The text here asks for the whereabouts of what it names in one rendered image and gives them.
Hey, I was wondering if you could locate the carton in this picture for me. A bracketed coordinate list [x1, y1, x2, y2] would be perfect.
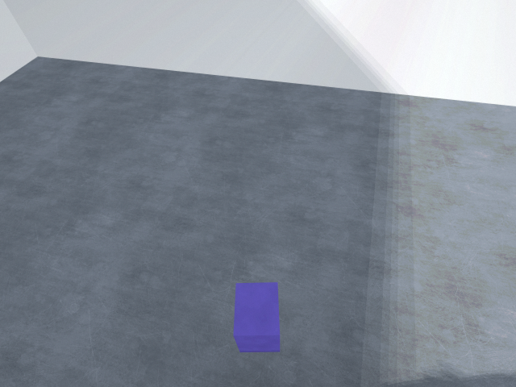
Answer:
[233, 282, 280, 352]

